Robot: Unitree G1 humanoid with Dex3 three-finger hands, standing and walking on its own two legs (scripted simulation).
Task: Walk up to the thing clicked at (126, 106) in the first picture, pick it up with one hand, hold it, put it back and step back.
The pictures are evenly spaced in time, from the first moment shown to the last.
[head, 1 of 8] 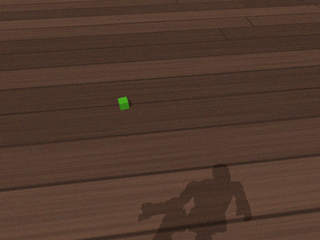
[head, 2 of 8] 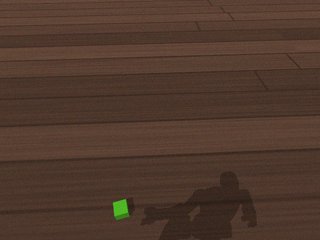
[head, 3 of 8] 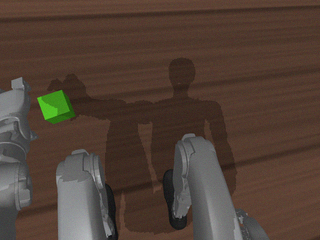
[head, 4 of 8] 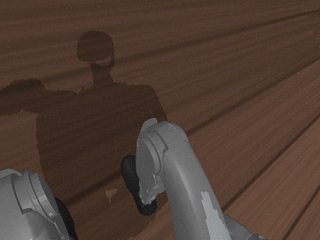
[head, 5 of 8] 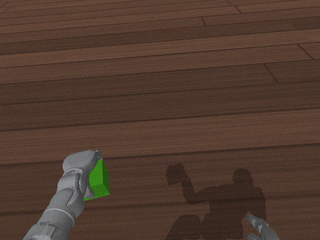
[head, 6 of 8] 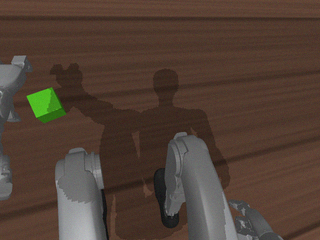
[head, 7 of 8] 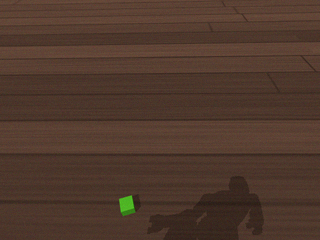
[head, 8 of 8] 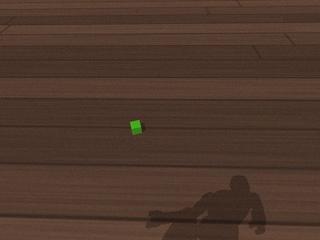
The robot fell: no
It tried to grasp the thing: yes
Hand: left
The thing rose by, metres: 0.67
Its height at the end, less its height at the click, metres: +0.00
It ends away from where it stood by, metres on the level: 0.00
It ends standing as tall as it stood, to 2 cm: yes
